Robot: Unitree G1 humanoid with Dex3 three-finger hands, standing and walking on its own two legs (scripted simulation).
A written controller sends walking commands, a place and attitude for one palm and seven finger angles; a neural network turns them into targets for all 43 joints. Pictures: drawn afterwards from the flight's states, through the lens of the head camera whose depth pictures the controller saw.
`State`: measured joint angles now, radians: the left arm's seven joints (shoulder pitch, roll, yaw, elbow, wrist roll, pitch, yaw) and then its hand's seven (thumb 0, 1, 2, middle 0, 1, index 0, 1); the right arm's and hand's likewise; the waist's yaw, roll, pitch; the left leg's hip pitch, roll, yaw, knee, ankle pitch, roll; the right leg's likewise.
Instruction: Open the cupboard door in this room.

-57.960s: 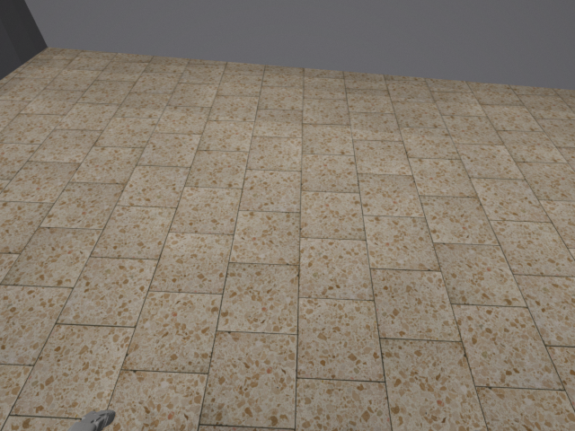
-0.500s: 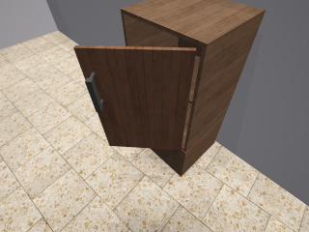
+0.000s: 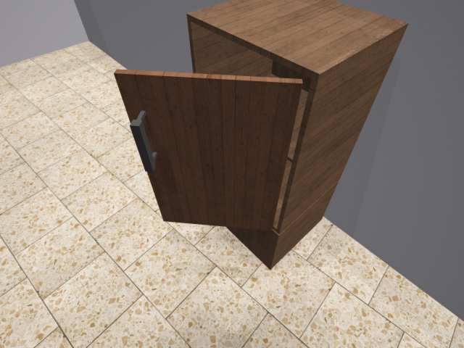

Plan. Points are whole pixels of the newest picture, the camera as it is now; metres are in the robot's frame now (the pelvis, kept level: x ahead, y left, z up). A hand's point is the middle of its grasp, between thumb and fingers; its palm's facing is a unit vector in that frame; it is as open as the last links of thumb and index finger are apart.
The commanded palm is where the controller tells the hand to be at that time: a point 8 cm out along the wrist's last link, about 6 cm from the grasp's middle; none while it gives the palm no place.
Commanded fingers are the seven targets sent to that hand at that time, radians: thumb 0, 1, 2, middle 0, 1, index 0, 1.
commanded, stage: look again from close up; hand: left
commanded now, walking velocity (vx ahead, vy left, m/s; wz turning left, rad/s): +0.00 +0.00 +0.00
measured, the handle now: (146, 142) +0.57 +0.26 +0.00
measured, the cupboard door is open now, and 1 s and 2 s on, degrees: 42 42 42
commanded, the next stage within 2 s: raise the hand with hooked fingers in 0.38 s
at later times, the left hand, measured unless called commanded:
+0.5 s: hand out of the picture +0.02 +0.18 -0.17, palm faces +0.02 -0.98 -0.22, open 7.4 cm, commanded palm +0.10 +0.23 -0.07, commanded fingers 0.00 0.85 0.88 -0.20 -0.33 -0.20 -0.33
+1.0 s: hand (114, 339) +0.15 +0.21 -0.06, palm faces +0.03 -1.00 -0.02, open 9.1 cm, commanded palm +0.14 +0.27 -0.04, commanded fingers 0.00 0.27 0.63 -0.25 -0.70 -0.25 -0.70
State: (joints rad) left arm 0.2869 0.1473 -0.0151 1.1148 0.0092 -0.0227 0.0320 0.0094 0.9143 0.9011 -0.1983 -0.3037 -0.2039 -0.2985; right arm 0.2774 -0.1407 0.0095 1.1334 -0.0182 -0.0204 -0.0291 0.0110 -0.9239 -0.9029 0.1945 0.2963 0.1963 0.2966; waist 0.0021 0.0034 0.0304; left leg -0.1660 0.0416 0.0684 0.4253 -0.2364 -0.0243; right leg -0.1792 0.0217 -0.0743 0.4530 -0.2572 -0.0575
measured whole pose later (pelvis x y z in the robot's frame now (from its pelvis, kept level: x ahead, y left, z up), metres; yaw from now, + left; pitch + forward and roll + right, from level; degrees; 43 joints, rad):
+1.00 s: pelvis -0.04 +0.02 -0.09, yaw +2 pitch +11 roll -1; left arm 0.42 0.21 0.15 0.06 -0.26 -0.47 -0.32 0.02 0.49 0.73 -0.23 -0.57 -0.24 -0.56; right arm 0.15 -0.26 -0.03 0.47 0.02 -0.24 -0.04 0.01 -0.91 -0.90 0.19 0.30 0.20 0.30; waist 0.04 -0.01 -0.11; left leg -0.86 0.04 0.00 1.18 -0.52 0.00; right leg -0.83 -0.02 -0.12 1.15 -0.52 -0.05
